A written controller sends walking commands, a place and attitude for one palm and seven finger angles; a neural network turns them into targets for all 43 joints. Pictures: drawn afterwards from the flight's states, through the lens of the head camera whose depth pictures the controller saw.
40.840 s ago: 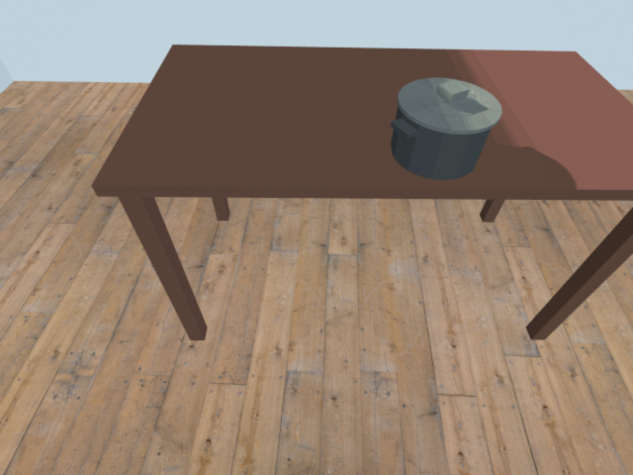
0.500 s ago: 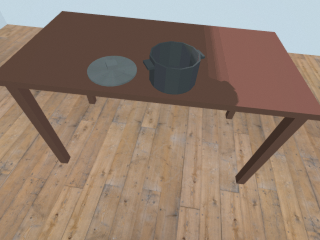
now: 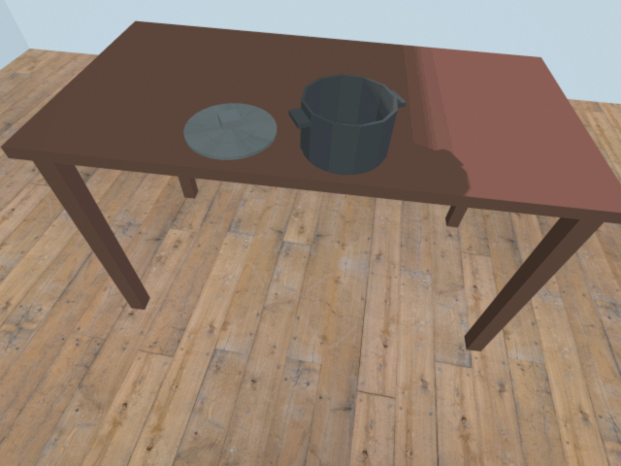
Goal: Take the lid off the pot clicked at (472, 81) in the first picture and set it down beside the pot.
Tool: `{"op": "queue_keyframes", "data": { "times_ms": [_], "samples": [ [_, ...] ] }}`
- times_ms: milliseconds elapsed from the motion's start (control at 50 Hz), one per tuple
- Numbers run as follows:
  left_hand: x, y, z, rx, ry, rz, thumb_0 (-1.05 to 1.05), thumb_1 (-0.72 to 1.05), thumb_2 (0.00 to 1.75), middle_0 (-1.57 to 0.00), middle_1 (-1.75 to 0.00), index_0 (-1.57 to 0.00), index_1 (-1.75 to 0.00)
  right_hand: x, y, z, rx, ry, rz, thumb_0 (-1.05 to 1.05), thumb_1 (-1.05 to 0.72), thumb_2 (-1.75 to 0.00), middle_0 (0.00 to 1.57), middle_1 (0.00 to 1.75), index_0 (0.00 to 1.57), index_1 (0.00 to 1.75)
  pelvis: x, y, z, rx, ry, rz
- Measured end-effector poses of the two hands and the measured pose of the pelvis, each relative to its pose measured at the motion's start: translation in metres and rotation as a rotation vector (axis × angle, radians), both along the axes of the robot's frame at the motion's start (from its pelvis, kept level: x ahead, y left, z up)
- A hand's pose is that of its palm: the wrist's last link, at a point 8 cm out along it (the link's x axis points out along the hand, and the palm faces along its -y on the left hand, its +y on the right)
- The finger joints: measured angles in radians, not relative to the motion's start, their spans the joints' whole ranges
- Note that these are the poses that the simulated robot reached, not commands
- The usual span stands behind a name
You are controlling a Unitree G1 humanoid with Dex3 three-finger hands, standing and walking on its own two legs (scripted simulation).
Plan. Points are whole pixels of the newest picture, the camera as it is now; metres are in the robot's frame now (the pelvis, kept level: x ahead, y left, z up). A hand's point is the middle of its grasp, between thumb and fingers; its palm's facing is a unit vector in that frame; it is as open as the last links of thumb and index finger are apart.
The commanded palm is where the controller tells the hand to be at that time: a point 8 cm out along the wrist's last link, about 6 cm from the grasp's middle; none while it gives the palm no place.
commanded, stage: let the arm hang, fingers relaxed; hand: left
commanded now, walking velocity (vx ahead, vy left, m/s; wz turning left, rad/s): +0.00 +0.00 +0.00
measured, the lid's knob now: (229, 119) +0.78 +0.22 +0.00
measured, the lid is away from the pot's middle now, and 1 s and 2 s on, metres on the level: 0.26 0.26 0.26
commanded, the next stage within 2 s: look to check the result in 0.28 s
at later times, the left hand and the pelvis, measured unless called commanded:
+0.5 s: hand out of the picture -0.01 +0.15 -0.18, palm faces +0.06 -0.98 -0.18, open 7.3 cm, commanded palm none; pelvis +0.00 -0.01 +0.00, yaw +0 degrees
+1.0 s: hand out of the picture -0.01 +0.14 -0.18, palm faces +0.07 -0.98 -0.17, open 7.3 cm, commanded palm none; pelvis +0.00 -0.02 +0.00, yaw +1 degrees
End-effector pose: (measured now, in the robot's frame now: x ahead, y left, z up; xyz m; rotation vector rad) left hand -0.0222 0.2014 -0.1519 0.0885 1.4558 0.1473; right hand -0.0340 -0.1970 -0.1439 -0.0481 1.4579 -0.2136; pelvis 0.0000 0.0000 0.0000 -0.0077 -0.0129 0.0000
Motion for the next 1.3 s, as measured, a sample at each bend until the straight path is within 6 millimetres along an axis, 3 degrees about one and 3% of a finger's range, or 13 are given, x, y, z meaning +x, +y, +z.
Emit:
{"op": "queue_keyframes", "data": {
  "times_ms": [840,1300],
  "samples": [
    [0.006,-0.01,0.002,0.025,-0.018,0.021,0.02,0.93,0.89,-0.2,-0.3,-0.2,-0.3,0.012,-0.018,-0.003,0.0,-0.001,0.021,0.01,-0.91,-0.9,0.2,0.3,0.2,0.3,0.003,-0.016,0.0,0.0,0.002,0.016],
    [0.006,-0.005,0.002,0.026,-0.016,0.02,0.01,0.93,0.89,-0.2,-0.3,-0.2,-0.3,0.01,-0.011,-0.003,0.007,0.003,0.019,0.01,-0.91,-0.9,0.2,0.3,0.2,0.3,0.002,-0.012,0.0,-0.001,-0.001,0.015]
  ]
}}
